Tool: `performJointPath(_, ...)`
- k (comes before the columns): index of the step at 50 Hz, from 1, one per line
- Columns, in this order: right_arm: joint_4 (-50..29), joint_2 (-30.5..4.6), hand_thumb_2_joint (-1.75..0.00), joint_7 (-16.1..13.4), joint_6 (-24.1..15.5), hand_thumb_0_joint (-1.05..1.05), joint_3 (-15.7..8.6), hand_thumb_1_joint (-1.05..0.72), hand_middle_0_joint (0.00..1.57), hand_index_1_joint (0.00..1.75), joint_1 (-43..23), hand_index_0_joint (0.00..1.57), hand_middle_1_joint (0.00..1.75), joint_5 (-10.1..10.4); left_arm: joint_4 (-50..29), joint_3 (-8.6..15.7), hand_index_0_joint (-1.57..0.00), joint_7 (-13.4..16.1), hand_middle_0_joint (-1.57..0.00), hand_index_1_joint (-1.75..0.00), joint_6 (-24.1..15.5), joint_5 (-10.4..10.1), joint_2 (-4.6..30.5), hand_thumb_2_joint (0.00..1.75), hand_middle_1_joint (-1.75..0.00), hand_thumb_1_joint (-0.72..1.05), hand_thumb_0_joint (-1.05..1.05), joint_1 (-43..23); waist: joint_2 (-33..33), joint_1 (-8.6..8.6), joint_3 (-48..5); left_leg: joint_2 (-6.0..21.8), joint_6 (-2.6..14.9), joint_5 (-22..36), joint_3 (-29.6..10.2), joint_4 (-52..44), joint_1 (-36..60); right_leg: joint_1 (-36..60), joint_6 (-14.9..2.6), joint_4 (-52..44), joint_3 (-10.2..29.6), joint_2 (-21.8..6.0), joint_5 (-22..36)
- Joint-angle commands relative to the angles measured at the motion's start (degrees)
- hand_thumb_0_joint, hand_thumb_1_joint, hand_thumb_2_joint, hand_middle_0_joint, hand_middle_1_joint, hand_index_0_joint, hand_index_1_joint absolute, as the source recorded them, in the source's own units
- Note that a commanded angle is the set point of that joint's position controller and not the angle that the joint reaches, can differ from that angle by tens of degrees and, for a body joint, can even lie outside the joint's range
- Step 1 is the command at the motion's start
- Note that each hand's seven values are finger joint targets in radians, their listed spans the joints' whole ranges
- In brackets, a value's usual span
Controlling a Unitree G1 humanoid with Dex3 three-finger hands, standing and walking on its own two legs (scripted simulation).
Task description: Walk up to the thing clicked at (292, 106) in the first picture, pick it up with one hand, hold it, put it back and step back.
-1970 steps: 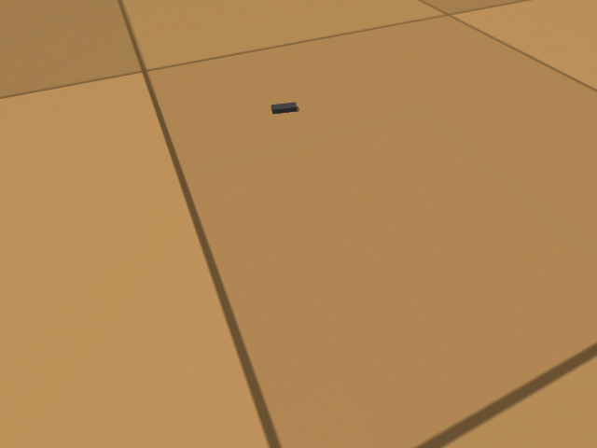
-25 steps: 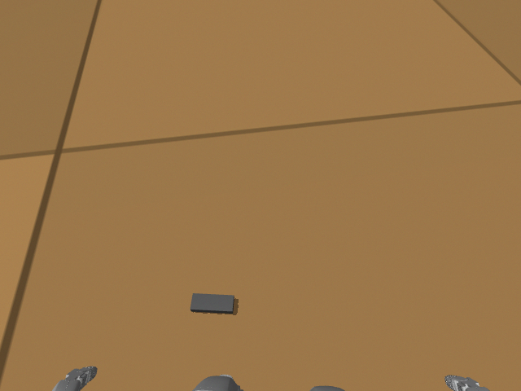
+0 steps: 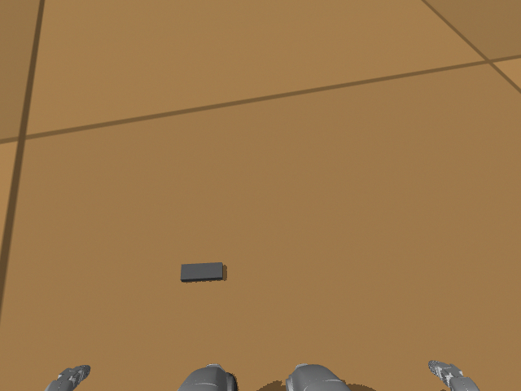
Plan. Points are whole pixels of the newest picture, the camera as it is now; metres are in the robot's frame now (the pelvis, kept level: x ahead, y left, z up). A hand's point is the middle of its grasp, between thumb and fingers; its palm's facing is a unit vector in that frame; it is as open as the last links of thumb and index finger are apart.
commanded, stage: step back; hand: left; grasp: from above
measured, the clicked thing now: (202, 272) +0.53 +0.20 -0.74
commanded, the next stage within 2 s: none
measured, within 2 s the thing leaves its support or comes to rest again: neither
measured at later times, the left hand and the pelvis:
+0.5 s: hand out of the picture -0.03 +0.24 -0.15, palm faces +0.06 -0.93 -0.37, open 7.3 cm; pelvis -0.15 -0.03 -0.01, yaw +4 degrees
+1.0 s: hand out of the picture -0.26 +0.20 -0.14, palm faces +0.03 -0.91 -0.42, open 7.3 cm; pelvis -0.31 -0.08 +0.00, yaw +2 degrees
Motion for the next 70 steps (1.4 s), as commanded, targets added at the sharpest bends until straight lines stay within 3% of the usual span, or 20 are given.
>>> performJointPath(1,-4.35,-17.24,-0.90,-0.94,-0.83,0.00,-4.95,-0.90,0.20,0.30,0.35,0.20,0.30,-0.14,-4.19,3.41,-0.20,0.07,-0.20,-0.30,-1.86,0.28,9.10,0.90,-0.30,0.90,0.00,4.78,9.27,-0.12,-16.22,16.13,9.44,19.71,-18.59,-8.95,10.76,0.47,-1.32,-9.15,-2.66,-2.01,1.94)
performJointPath(4,-4.35,-16.29,-0.90,-0.57,0.00,0.00,-4.35,-0.90,0.20,0.30,-2.45,0.20,0.30,0.64,-1.73,4.00,-0.20,-0.12,-0.20,-0.30,-2.44,0.98,9.47,0.90,-0.30,0.90,0.00,11.20,7.06,3.29,-16.08,11.85,2.94,8.09,-14.12,-4.57,-1.60,13.30,-3.95,-26.13,-1.47,-4.43,14.89)
performJointPath(6,-4.96,-12.78,-0.90,-0.95,0.39,0.00,-3.75,-0.90,0.20,0.30,-4.12,0.20,0.30,1.32,-4.92,5.87,-0.20,-0.26,-0.20,-0.30,-2.71,0.89,18.56,0.90,-0.30,0.90,0.00,6.04,-14.38,4.19,-10.18,-5.97,-3.61,-19.39,-6.44,19.62,-9.04,1.28,-17.33,-37.54,25.93,-24.98,16.79)
performJointPath(7,-3.68,-14.41,-0.90,-1.11,0.76,0.00,-4.37,-0.90,0.20,0.30,-2.12,0.20,0.30,0.98,-7.49,5.73,-0.20,-0.01,-0.20,-0.30,-3.19,1.47,18.38,0.90,-0.30,0.90,0.00,1.55,-11.70,2.69,-7.73,-4.92,-4.09,-20.96,-12.42,30.39,-5.70,-5.88,-19.90,-37.90,28.34,-27.65,19.92)
performJointPath(10,-0.94,-13.69,-0.90,-1.06,0.30,0.00,-3.43,-0.90,0.20,0.30,3.55,0.20,0.30,2.04,-8.89,4.19,-0.20,0.75,-0.20,-0.30,-3.24,0.93,12.42,0.90,-0.30,0.90,0.00,-4.73,-5.80,-1.07,-8.16,-7.41,-4.02,-12.29,-13.01,34.81,-6.38,-1.65,-12.66,-31.51,8.79,-16.28,31.99)
performJointPath(16,-3.23,-13.11,-0.90,-1.34,-0.51,0.00,-2.71,-0.90,0.20,0.30,1.88,0.20,0.30,1.02,-8.96,3.92,-0.20,1.27,-0.20,-0.30,-2.71,1.25,10.72,0.90,-0.30,0.90,0.00,3.39,-6.44,4.36,-13.29,-3.87,-4.92,-16.56,-8.85,17.03,-9.81,17.94,-13.93,-25.17,7.20,-17.30,43.07)
performJointPath(22,-0.35,-13.99,-0.90,-0.45,-1.01,0.00,-4.13,-0.90,0.20,0.30,10.03,0.20,0.30,0.00,-10.82,3.15,-0.20,0.43,-0.20,-0.30,-1.38,0.15,12.03,0.90,-0.30,0.90,0.00,0.11,-4.32,-0.20,-16.02,-1.29,-1.88,2.70,-4.73,-11.29,8.89,5.74,-7.59,-20.01,4.66,-14.34,28.07)
performJointPath(24,-2.62,-23.45,-0.90,0.15,-1.03,0.00,-6.13,-0.90,0.20,0.30,5.06,0.20,0.30,-0.89,-11.88,2.87,-0.20,0.54,-0.20,-0.30,-1.40,-0.30,9.61,0.90,-0.30,0.90,0.00,-1.72,16.51,-0.54,-14.03,20.23,9.64,9.81,-32.11,-18.13,6.51,-7.38,-1.67,-3.29,-6.41,0.74,-1.11)
performJointPath(25,-3.43,-24.55,-0.90,-0.04,-1.34,0.00,-6.47,-0.90,0.20,0.30,3.63,0.20,0.30,-0.93,-11.11,4.10,-0.20,1.06,-0.20,-0.30,-1.45,0.63,11.57,0.90,-0.30,0.90,0.00,-4.78,15.32,-3.02,-12.37,25.24,15.92,13.96,-39.10,-19.56,-0.37,-5.25,-1.04,10.34,1.43,0.65,-8.18)
performJointPath(28,-4.00,-18.07,-0.90,-1.01,-1.54,0.00,-4.35,-0.90,0.20,0.30,-2.21,0.20,0.30,-1.10,-7.55,4.03,-0.20,0.94,-0.20,-0.30,-1.03,-0.85,10.02,0.90,-0.30,0.90,0.00,2.03,7.02,2.81,-11.37,15.80,9.90,22.97,-20.31,-13.21,3.27,-8.96,-2.12,20.98,5.36,2.88,-1.25)
performJointPath(34,-5.03,-16.97,-0.90,-1.17,-1.22,0.00,-4.72,-0.90,0.20,0.30,0.86,0.20,0.30,-0.80,-7.09,3.97,-0.20,0.25,-0.20,-0.30,-1.64,0.07,9.49,0.90,-0.30,0.90,0.00,3.39,11.13,0.21,-12.63,15.73,11.95,23.27,-17.56,-9.32,11.40,-7.17,1.17,6.60,0.95,-0.28,-2.15)
performJointPath(40,-5.76,-17.89,-0.90,-0.48,0.94,0.00,-4.63,-0.90,0.20,0.30,-1.43,0.20,0.30,0.16,-1.37,3.48,-0.20,0.08,-0.20,-0.30,-2.95,0.56,9.00,0.90,-0.30,0.90,0.00,12.51,11.85,3.04,-17.40,10.06,4.31,11.75,-13.05,-1.57,2.82,11.45,-1.77,-29.62,-6.44,-1.56,14.94)
performJointPath(42,-7.90,-12.32,-0.90,-0.81,0.89,0.00,-3.59,-0.90,0.20,0.30,-4.06,0.20,0.30,1.24,-3.71,6.06,-0.20,-0.06,-0.20,-0.30,-3.06,1.19,19.55,0.90,-0.30,0.90,0.00,8.77,-13.82,4.16,-12.93,-5.83,-2.40,-16.24,-8.24,16.41,-12.75,5.33,-11.91,-34.80,21.27,-20.55,14.18)
performJointPath(43,-7.43,-14.80,-0.90,-1.36,1.25,0.00,-4.51,-0.90,0.20,0.30,-4.68,0.20,0.30,0.78,-5.81,6.22,-0.20,0.15,-0.20,-0.30,-3.26,1.77,22.22,0.90,-0.30,0.90,0.00,5.00,-14.96,4.91,-9.68,-4.26,-3.85,-20.75,-13.26,28.97,-9.12,-6.10,-18.48,-37.57,30.09,-28.37,16.00)
performJointPath(46,-3.96,-14.90,-0.90,-1.07,0.83,0.00,-4.18,-0.90,0.20,0.30,1.08,0.20,0.30,1.99,-7.59,4.35,-0.20,1.13,-0.20,-0.30,-3.70,1.48,15.07,0.90,-0.30,0.90,0.00,-3.60,-4.98,-0.72,-9.82,-5.88,-3.33,-13.38,-13.79,35.26,-8.92,-1.53,-13.32,-27.20,9.09,-18.46,32.60)
performJointPath(52,-4.65,-12.56,-0.90,-0.56,0.16,0.00,-3.28,-0.90,0.20,0.30,1.16,0.20,0.30,0.28,-7.30,3.82,-0.20,1.92,-0.20,-0.30,-2.68,1.35,14.24,0.90,-0.30,0.90,0.00,2.08,-9.48,3.09,-12.84,-1.54,-3.42,-13.95,-6.47,6.54,-5.17,11.70,-10.83,-20.42,6.19,-17.02,40.43)
performJointPath(55,-1.80,-13.70,-0.90,-0.60,-0.20,0.00,-4.40,-0.90,0.20,0.30,5.96,0.20,0.30,-0.65,-8.26,2.53,-0.20,1.54,-0.20,-0.30,-1.41,0.00,12.23,0.90,-0.30,0.90,0.00,1.25,-5.18,1.24,-15.94,-0.38,-2.11,4.71,-6.22,-13.98,7.50,5.90,-6.91,-12.60,4.31,-14.18,33.15)
performJointPath(58,-3.86,-24.44,-0.90,0.15,-0.34,0.00,-6.49,-0.90,0.20,0.30,1.41,0.20,0.30,-0.99,-8.03,3.12,-0.20,2.29,-0.20,-0.30,-1.06,0.01,12.18,0.90,-0.30,0.90,0.00,-1.67,14.47,-1.26,-13.86,23.68,15.25,14.53,-37.52,-18.70,-2.93,-3.16,-1.39,15.01,1.94,0.11,-9.62)
performJointPath(61,-4.22,-17.95,-0.90,-0.67,-0.44,0.00,-4.09,-0.90,0.20,0.30,-4.50,0.20,0.30,-1.05,-4.27,3.13,-0.20,1.48,-0.20,-0.30,-0.79,-1.21,11.23,0.90,-0.30,0.90,0.00,4.09,8.43,4.01,-12.13,14.84,10.12,16.30,-19.19,-13.98,-3.32,-3.04,-1.96,21.91,3.46,1.28,-0.88)
performJointPath(70,-2.90,-17.59,-0.90,0.26,2.04,0.00,-4.30,-0.90,0.20,0.30,-0.97,0.20,0.30,-0.36,1.62,2.73,-0.20,0.51,-0.20,-0.30,-3.87,0.64,9.42,0.90,-0.30,0.90,0.00,11.47,11.11,3.16,-17.06,9.82,4.90,-1.03,-14.08,-5.23,3.75,11.96,-2.37,-33.35,-7.23,-0.86,9.16)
